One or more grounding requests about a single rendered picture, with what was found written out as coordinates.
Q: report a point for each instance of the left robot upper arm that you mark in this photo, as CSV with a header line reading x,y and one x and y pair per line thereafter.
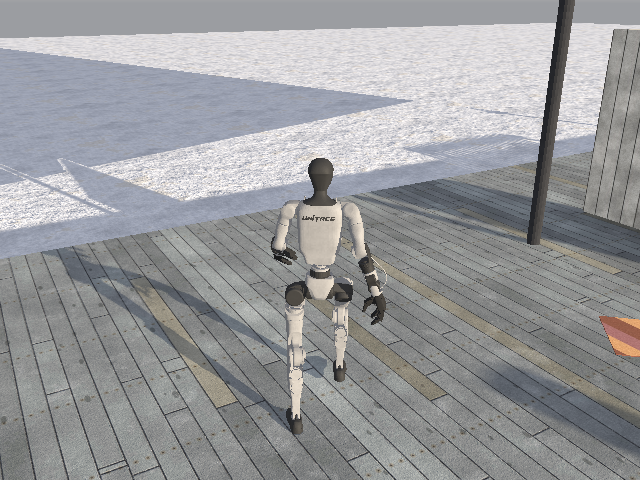
x,y
288,211

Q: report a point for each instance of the robot right forearm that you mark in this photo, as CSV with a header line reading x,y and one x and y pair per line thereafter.
x,y
369,273

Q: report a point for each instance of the robot right thigh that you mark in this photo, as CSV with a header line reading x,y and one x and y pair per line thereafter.
x,y
342,292

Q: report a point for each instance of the robot left forearm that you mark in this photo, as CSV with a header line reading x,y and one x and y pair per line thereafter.
x,y
276,252

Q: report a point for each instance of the right robot upper arm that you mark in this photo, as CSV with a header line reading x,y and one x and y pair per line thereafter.
x,y
351,212

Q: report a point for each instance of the robot left hand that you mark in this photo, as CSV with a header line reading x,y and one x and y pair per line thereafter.
x,y
288,253

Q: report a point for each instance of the robot left foot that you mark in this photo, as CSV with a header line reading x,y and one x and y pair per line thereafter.
x,y
296,425

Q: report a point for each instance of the robot right hand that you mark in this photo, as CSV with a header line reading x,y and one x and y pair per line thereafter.
x,y
381,307

